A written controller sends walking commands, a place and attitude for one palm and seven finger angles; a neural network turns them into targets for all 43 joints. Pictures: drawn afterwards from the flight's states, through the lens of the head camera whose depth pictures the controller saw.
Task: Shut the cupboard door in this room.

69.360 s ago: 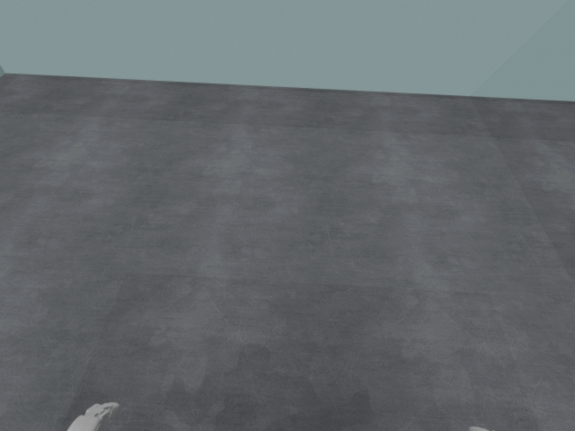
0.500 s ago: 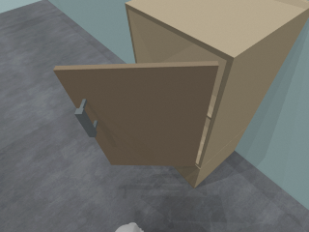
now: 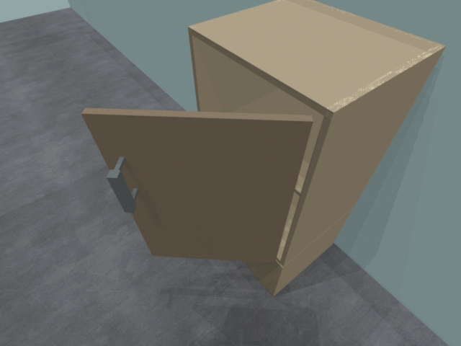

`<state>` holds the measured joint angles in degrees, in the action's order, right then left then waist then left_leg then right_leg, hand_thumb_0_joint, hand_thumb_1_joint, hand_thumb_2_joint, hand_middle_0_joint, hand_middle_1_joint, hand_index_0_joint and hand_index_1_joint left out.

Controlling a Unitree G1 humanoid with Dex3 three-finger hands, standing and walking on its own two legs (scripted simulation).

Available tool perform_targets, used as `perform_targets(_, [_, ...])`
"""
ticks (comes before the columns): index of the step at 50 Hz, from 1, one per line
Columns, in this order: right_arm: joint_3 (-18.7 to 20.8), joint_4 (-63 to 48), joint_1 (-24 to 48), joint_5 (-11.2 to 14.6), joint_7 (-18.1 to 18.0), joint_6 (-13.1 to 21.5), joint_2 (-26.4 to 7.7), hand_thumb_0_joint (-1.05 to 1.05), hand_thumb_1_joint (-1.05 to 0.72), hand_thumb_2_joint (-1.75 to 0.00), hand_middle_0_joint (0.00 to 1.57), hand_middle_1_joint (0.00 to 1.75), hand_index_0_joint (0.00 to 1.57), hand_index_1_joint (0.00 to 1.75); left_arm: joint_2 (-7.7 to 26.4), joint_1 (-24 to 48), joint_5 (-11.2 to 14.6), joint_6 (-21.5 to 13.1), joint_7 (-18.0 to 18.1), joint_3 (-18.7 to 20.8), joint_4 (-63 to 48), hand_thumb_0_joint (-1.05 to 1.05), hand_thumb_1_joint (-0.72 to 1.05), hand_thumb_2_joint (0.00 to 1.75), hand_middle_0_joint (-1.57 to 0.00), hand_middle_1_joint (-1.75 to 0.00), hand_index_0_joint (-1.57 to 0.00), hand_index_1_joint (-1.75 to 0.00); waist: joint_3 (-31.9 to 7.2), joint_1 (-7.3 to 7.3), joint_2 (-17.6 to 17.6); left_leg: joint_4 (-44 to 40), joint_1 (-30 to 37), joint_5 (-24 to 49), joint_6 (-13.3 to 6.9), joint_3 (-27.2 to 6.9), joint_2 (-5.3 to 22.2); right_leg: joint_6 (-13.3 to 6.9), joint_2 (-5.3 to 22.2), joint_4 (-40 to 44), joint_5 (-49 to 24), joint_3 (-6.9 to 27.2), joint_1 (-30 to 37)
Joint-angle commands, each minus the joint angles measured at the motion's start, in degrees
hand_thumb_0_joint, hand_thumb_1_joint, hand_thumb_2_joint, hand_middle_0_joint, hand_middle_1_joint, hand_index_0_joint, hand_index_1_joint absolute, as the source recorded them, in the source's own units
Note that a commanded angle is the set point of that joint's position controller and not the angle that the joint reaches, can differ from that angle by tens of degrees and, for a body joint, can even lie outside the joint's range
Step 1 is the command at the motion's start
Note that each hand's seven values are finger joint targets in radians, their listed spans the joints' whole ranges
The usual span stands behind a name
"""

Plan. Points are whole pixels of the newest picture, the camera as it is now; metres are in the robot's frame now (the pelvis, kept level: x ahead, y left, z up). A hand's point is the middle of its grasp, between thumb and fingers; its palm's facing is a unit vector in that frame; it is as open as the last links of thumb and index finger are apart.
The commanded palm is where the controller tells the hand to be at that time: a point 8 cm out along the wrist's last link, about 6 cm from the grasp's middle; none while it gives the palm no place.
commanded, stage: look again from close up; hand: left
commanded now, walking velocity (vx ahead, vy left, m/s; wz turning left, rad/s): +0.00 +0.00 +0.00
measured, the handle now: (125, 185) +0.43 +0.25 +0.00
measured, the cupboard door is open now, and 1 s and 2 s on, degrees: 49 49 49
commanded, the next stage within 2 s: raise the hand and make a fist in 0.58 s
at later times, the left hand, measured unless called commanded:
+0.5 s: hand out of the picture +0.02 +0.17 -0.18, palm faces +0.01 -0.98 -0.18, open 7.4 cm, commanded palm none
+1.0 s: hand (154, 295) +0.21 +0.14 -0.01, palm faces -0.06 -1.00 +0.04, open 6.6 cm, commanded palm +0.14 +0.22 -0.06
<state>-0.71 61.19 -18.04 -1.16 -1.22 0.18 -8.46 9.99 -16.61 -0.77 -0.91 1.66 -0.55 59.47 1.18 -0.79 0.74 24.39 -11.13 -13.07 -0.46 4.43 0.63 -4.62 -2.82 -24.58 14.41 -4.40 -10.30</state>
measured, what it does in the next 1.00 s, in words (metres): stands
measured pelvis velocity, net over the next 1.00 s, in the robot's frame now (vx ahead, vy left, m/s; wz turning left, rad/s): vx -0.01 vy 0.01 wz -0.01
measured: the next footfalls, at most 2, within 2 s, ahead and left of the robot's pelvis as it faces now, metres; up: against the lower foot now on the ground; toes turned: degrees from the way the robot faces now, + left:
none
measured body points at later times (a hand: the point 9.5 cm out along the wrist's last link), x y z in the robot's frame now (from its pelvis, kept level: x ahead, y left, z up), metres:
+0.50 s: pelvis +0.03 +0.00 +0.00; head +0.04 +0.00 +0.45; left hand +0.02 +0.22 -0.16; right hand +0.03 -0.22 -0.16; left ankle +0.00 +0.11 -0.74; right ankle -0.01 -0.06 -0.74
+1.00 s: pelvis -0.01 +0.01 -0.05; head +0.02 +0.01 +0.40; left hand +0.21 +0.20 -0.01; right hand +0.17 -0.25 -0.12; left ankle +0.00 +0.12 -0.74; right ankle -0.01 -0.06 -0.74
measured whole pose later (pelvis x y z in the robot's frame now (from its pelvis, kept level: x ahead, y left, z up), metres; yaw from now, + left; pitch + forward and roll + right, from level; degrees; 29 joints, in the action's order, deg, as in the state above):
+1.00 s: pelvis -0.01 +0.01 -0.05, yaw +0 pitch +10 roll +3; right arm 2.9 37.7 -10.6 -0.1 0.7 16.0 -13.4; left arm 6.4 -19.7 12.1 -30.2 -14.3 3.7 9.5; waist -7.3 -1.2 -3.1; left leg 49.4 -35.8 -23.5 -0.6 3.3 -2.0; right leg -3.9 0.1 -53.2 26.3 -2.8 -37.1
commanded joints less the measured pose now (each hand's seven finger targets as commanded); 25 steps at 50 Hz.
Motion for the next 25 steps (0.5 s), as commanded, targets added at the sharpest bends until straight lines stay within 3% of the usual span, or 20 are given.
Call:
perform_targets(1, [0.6, -1.0, -1.9, 0.4, -0.2, 1.5, -5.5, 0.0, -0.9, -0.9, 0.2, 0.3, 0.2, 0.3, 6.0, -1.8, 0.4, -1.5, 0.6, 0.9, -1.0, 0.0, 0.9, 0.9, -0.2, -0.3, -0.2, -0.3, 0.6, 0.45, -2.0, -4.0, -0.5, 2.2, -1.3, -5.2, 4.7, 1.4, 9.6, 7.0, -6.1, 10.5, 0.2])
perform_targets(7, [0.4, 1.1, -1.5, 0.7, -0.6, 1.8, -4.5, 0.0, -0.9, -0.9, 0.2, 0.3, 0.2, 0.3, 5.1, -3.7, 0.2, -1.7, 0.8, 0.6, 1.6, 0.0, 0.9, 0.9, -0.2, -0.3, -0.2, -0.3, 0.4, 0.89, -1.2, -3.8, 1.3, 5.9, -1.4, -4.8, 5.3, 1.8, 9.4, 5.6, -14.8, 9.5, 1.4])
perform_targets(13, [0.3, 2.2, -1.1, 0.6, -0.8, 1.5, -4.5, 0.0, -0.9, -0.9, 0.2, 0.3, 0.2, 0.3, 4.6, -4.1, 0.2, -1.5, 0.9, 0.3, 2.9, 0.0, 0.9, 0.9, -0.2, -0.3, -0.2, -0.3, 3.7, 0.78, -1.2, -4.3, 0.5, 4.9, -1.3, -5.0, 5.1, 2.0, 9.4, 6.2, -12.4, 9.6, -0.3])
perform_targets(25, [0.3, 2.7, -0.4, 0.6, -1.2, 1.9, -4.9, 0.0, -0.9, -0.9, 0.2, 0.3, 0.2, 0.3, 4.6, -4.3, 0.3, -1.5, 1.0, 0.6, 3.4, 0.0, 0.9, 0.9, -0.2, -0.3, -0.2, -0.3, 0.0, 1.08, -0.9, -3.7, 2.9, 10.2, -1.5, -5.1, 5.4, 2.1, 9.8, 4.5, -19.9, 8.7, 3.0])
